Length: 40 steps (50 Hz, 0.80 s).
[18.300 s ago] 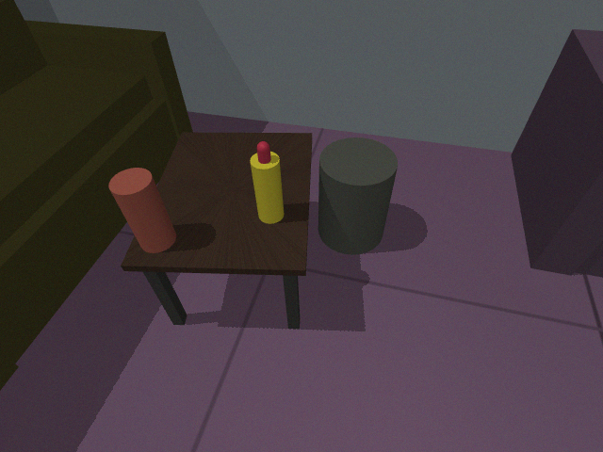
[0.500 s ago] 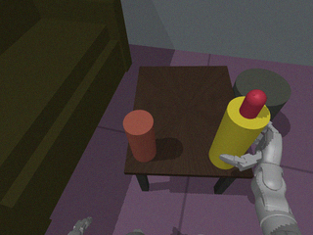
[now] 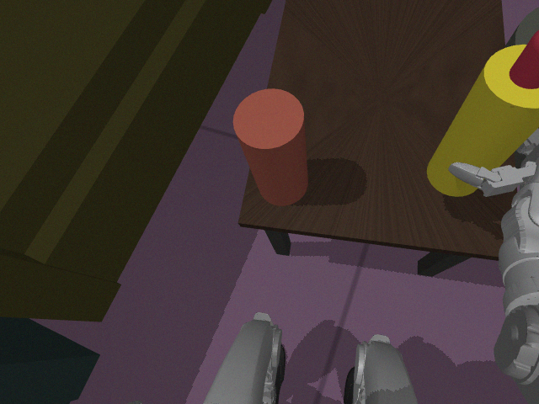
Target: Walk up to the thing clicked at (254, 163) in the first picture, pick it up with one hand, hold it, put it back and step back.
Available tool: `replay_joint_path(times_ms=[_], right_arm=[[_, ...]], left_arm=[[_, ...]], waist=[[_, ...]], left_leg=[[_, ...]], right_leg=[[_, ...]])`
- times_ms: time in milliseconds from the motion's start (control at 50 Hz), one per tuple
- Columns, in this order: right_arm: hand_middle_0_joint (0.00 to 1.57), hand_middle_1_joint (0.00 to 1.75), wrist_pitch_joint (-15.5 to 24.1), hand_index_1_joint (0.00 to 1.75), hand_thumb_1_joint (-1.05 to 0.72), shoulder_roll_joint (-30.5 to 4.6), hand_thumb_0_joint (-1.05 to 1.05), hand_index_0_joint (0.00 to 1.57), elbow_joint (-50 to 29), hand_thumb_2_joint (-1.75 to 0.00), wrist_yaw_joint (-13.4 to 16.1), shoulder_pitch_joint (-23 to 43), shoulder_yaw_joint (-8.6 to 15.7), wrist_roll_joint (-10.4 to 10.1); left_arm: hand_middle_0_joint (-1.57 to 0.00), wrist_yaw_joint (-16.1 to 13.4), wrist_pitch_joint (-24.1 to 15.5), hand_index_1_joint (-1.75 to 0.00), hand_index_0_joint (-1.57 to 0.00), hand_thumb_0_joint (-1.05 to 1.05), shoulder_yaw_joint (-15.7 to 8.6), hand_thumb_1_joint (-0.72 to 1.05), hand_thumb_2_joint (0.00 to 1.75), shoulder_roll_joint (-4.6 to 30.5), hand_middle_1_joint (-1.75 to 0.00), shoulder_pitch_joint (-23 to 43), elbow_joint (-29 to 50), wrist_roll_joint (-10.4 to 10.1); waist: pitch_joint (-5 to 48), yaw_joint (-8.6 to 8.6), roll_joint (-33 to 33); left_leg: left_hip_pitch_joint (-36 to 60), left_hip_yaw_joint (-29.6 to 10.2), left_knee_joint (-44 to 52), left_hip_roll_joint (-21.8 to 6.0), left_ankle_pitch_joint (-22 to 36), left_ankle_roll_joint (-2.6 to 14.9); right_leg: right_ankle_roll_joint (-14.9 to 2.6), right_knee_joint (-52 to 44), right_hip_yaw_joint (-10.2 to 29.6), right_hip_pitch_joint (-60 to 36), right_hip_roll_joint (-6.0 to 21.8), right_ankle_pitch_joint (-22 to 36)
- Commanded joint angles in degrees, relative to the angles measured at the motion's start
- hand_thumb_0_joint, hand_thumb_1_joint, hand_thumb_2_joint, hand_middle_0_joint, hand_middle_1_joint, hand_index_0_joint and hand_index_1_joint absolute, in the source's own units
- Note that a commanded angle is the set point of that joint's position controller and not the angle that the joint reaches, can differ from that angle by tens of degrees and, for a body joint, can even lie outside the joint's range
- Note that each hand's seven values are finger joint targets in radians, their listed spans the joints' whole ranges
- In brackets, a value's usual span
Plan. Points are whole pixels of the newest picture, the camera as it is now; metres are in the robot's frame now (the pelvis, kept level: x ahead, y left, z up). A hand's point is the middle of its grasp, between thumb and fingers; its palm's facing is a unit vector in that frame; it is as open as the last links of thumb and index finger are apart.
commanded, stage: crouch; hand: right
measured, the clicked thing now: (492, 122) +0.50 -0.19 +0.04
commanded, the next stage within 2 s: lower in 0.76 s
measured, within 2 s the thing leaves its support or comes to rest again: rests again in 1.28 s
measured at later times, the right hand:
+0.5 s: hand (488, 137) +0.54 -0.23 -0.06, palm faces +0.29 +0.96 -0.05, open 11.4 cm
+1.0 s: hand (482, 132) +0.57 -0.24 -0.09, palm faces +0.31 +0.95 -0.04, open 11.4 cm
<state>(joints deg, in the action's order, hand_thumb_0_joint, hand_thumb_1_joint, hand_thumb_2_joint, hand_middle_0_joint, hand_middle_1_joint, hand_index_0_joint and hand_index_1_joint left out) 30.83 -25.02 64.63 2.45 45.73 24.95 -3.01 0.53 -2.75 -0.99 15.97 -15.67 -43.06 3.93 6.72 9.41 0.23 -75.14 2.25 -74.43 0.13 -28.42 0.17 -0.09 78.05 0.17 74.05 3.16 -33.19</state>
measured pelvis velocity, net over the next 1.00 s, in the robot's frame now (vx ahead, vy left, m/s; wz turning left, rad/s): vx -0.02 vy -0.01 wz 0.03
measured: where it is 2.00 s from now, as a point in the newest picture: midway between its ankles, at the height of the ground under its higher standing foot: outside the picture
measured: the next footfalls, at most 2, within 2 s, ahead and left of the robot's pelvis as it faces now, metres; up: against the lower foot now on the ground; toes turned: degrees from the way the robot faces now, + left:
none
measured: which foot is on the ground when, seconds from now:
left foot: down 0.00-1.00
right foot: down 0.00-1.00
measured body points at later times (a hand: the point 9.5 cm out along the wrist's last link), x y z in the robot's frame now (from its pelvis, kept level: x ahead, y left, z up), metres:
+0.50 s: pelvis -0.01 -0.01 -0.05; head +0.21 -0.04 +0.34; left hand +0.00 +0.26 -0.16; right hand +0.52 -0.28 -0.05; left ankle +0.05 +0.12 -0.60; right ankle +0.02 -0.12 -0.60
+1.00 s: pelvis -0.02 -0.01 -0.09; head +0.22 -0.03 +0.29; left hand -0.04 +0.26 -0.20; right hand +0.55 -0.29 -0.08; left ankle +0.05 +0.12 -0.60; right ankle +0.02 -0.12 -0.60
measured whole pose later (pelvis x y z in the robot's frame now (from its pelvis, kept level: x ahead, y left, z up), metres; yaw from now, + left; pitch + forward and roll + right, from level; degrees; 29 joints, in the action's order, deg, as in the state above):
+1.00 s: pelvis -0.02 -0.01 -0.09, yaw +2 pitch +38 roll +5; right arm 24.6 -40.5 74.4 0.1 65.4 32.1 2.7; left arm 1.2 1.2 4.7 15.3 -16.9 -38.6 4.6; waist 6.6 15.4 2.0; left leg -98.9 3.5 -92.6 0.0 -31.9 -0.2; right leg -0.7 98.0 2.1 98.7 3.3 -37.8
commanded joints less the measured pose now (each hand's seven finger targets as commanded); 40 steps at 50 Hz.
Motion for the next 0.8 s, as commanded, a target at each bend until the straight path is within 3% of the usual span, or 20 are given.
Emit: replay_joint_path(times_ms=[0,20,40,60,120,140,160,180,200,300,380,440,500,520,600,640,680,700,720,780], right_arm=[[1.16,1.37,7.9,1.37,0.1,-18.7,0.0,1.23,-15.9,-1.25,-0.5,33.0,4.9,-2.1],[1.17,1.38,7.7,1.38,0.08,-19.2,0.0,1.24,-13.2,-1.26,-0.3,31.4,5.5,-1.6],[1.16,1.37,8.3,1.37,0.08,-23.2,0.0,1.23,-17.1,-1.25,-0.2,34.9,7.6,-1.5],[1.17,1.38,8.3,1.38,0.1,-21.9,0.0,1.24,-15.1,-1.26,-0.3,34.6,6.6,-0.9],[1.19,1.39,8.0,1.39,0.06,-25.4,0.0,1.25,-13.5,-1.27,0.2,35.4,9.5,0.0],[1.19,1.39,8.3,1.39,0.05,-24.3,0.0,1.26,-15.0,-1.27,-0.1,37.4,8.2,0.1],[1.19,1.39,8.4,1.39,0.04,-26.3,0.0,1.25,-16.6,-1.28,0.0,39.7,9.2,0.2],[1.2,1.4,8.1,1.4,0.04,-24.7,0.0,1.26,-14.2,-1.28,-0.2,39.2,8.4,0.4],[1.21,1.41,7.7,1.41,0.04,-24.7,0.0,1.27,-11.9,-1.3,-0.4,36.6,8.6,0.6],[1.21,1.43,7.8,1.43,0.05,-27.2,0.0,1.28,-17.5,-1.32,-1.0,45.2,7.6,1.4],[1.26,1.5,6.5,1.5,0.06,-25.3,0.0,1.33,-13.0,-1.38,-1.7,45.8,6.0,1.2],[1.27,1.52,5.9,1.52,0.07,-29.4,0.0,1.34,-15.5,-1.39,-1.7,49.4,7.5,1.6],[1.29,1.54,5.1,1.54,0.09,-28.3,0.0,1.36,-12.9,-1.4,-1.4,49.7,7.1,1.5],[1.29,1.54,5.2,1.54,0.08,-31.8,0.0,1.37,-14.9,-1.41,-1.1,50.4,9.0,1.7],[1.29,1.54,4.1,1.54,0.09,-32.4,0.0,1.36,-13.4,-1.41,-1.0,50.1,8.8,2.7],[1.31,1.55,4.2,1.55,0.06,-33.4,0.0,1.38,-15.5,-1.41,-0.9,52.3,9.0,3.4],[1.31,1.56,3.1,1.56,0.04,-33.3,0.0,1.38,-11.3,-1.42,-1.0,49.8,9.2,3.5],[1.3,1.55,3.0,1.55,0.07,-31.5,0.0,1.37,-13.4,-1.41,-1.2,51.9,8.1,3.2],[1.32,1.57,2.9,1.57,0.07,-33.8,0.0,1.39,-14.4,-1.43,-1.2,52.8,9.1,3.4],[1.32,1.57,2.0,1.57,0.06,-33.3,0.0,1.39,-13.9,-1.44,-1.7,53.3,8.5,3.3]], left_arm=[[-0.19,-0.7,-0.3,-0.31,-0.18,0.0,-3.1,0.86,0.93,11.1,-0.29,-9.6,2.7,-0.2],[-0.19,-0.6,-0.1,-0.3,-0.18,0.0,-2.7,0.86,0.92,11.0,-0.29,-9.8,2.7,-0.1],[-0.19,-0.5,0.2,-0.3,-0.18,0.0,-2.7,0.85,0.92,11.5,-0.29,-9.8,2.6,0.1],[-0.19,-0.4,0.3,-0.3,-0.18,0.0,-2.7,0.85,0.92,11.3,-0.29,-10.5,2.2,0.3],[-0.18,-0.3,0.9,-0.29,-0.17,0.0,-2.0,0.76,0.87,10.8,-0.27,-11.2,2.2,0.3],[-0.18,-0.1,1.1,-0.29,-0.17,0.0,-1.3,0.74,0.86,9.7,-0.27,-10.6,2.4,0.5],[-0.18,0.0,1.3,-0.29,-0.17,0.0,-1.3,0.74,0.86,9.8,-0.27,-10.7,2.7,0.5],[-0.18,-0.2,1.4,-0.29,-0.17,0.0,-1.7,0.74,0.86,10.3,-0.27,-10.9,2.2,0.4],[-0.18,-0.2,1.4,-0.28,-0.16,0.0,-2.3,0.71,0.84,11.3,-0.27,-11.2,2.0,0.5],[-0.16,-0.1,1.9,-0.25,-0.15,0.0,-0.9,0.52,0.73,10.3,-0.24,-11.9,2.1,1.0],[-0.17,-0.2,1.7,-0.26,-0.15,0.0,-1.2,0.6,0.77,11.9,-0.25,-12.3,2.0,1.1],[-0.17,-0.3,2.1,-0.27,-0.16,0.0,-0.6,0.62,0.78,11.8,-0.25,-12.8,2.1,1.2],[-0.17,-0.4,2.1,-0.27,-0.16,0.0,-0.3,0.64,0.79,11.4,-0.26,-13.0,2.4,1.0],[-0.17,-0.3,2.2,-0.27,-0.15,0.0,-0.1,0.59,0.78,11.3,-0.25,-13.1,2.6,1.2],[-0.17,-0.1,2.8,-0.27,-0.16,0.0,-0.1,0.63,0.79,12.0,-0.26,-13.5,3.1,1.3],[-0.17,0.0,3.2,-0.27,-0.16,0.0,1.2,0.63,0.79,10.1,-0.26,-13.3,3.3,1.2],[-0.16,-0.2,3.5,-0.26,-0.15,0.0,-0.2,0.56,0.74,12.4,-0.25,-13.8,3.4,1.1],[-0.17,-0.1,3.5,-0.26,-0.16,0.0,0.6,0.59,0.76,11.2,-0.25,-13.4,3.8,1.0],[-0.17,-0.1,3.5,-0.26,-0.16,0.0,0.7,0.6,0.76,11.7,-0.25,-13.8,4.0,1.0],[-0.17,-0.3,3.8,-0.26,-0.16,0.0,1.0,0.59,0.76,11.6,-0.25,-14.1,4.0,0.8]], waist=[[42.3,-0.21,10.7],[41.8,-0.39,10.4],[43.0,-1.13,12.8],[43.8,-0.33,13.1],[43.5,0.0,11.9],[42.4,0.5,13.4],[43.7,0.35,14.2],[42.8,1.76,13.5],[42.3,1.89,13.2],[47.1,2.65,18.0],[46.3,4.55,17.4],[47.4,3.9,20.0],[45.5,4.87,17.8],[47.0,3.46,18.7],[47.8,3.65,20.4],[49.0,3.25,22.4],[47.6,4.24,20.2],[47.5,4.86,19.8],[47.8,4.5,21.2],[46.9,5.09,21.9]], left_leg=[[20.2,-1.4,5.0,1.2,20.6,1.94],[19.7,-1.3,4.2,1.2,21.1,1.97],[18.6,-1.4,3.3,1.1,20.8,2.12],[18.7,-1.4,2.8,1.2,22.0,2.18],[19.4,-1.8,1.4,1.2,24.0,2.05],[17.5,-1.8,1.2,1.3,22.5,2.18],[17.0,-1.7,1.4,1.3,21.1,2.15],[14.9,-1.3,1.2,1.3,19.5,2.15],[14.0,-1.0,0.3,1.4,20.1,2.25],[9.8,-0.7,-1.4,1.4,19.3,2.53],[7.3,-0.4,-2.6,1.3,18.2,2.48],[5.3,-0.4,-3.9,1.3,18.0,2.62],[5.7,-0.6,-4.2,1.1,16.8,2.38],[6.8,-1.0,-4.7,1.1,17.7,2.38],[4.1,-0.5,-6.4,1.2,17.3,2.54],[2.6,-0.5,-7.2,1.2,17.4,2.6],[3.5,-0.4,-7.2,1.2,16.1,2.55],[3.1,-0.4,-7.6,1.2,16.4,2.48],[2.4,-0.2,-8.1,1.1,16.3,2.63],[-0.2,0.0,-8.7,1.1,15.6,2.63]], right_leg=[[-0.23,-6.0,2.5,-21.9,-1.5,25.2],[-0.17,-5.2,2.4,-20.9,-1.5,25.8],[0.0,-4.8,2.6,-21.0,-1.4,26.5],[0.02,-4.2,2.7,-21.4,-1.2,27.9],[-0.18,-2.6,2.4,-18.1,-1.2,28.0],[-0.18,-2.5,2.4,-17.0,-1.1,26.6],[-0.33,-2.6,2.5,-17.8,-1.1,25.6],[-0.34,-2.2,3.0,-18.3,-1.0,24.6],[-0.17,-1.7,3.3,-17.4,-1.0,25.8],[0.06,0.8,3.8,-21.4,-0.6,28.7],[0.04,2.7,4.3,-19.1,-0.6,26.9],[0.21,4.0,4.4,-19.6,-0.4,28.6],[-0.22,4.7,4.0,-15.3,-0.5,24.0],[-0.35,5.3,3.5,-13.9,-0.6,24.2],[0.06,6.1,4.0,-15.5,-0.3,26.2],[0.18,6.5,4.1,-17.5,-0.1,27.8],[-0.03,6.7,4.3,-14.3,-0.3,24.5],[-0.16,7.1,4.3,-13.1,-0.2,24.0],[0.12,6.9,4.6,-13.8,-0.3,24.5],[0.19,7.6,5.1,-14.4,-0.1,25.0]])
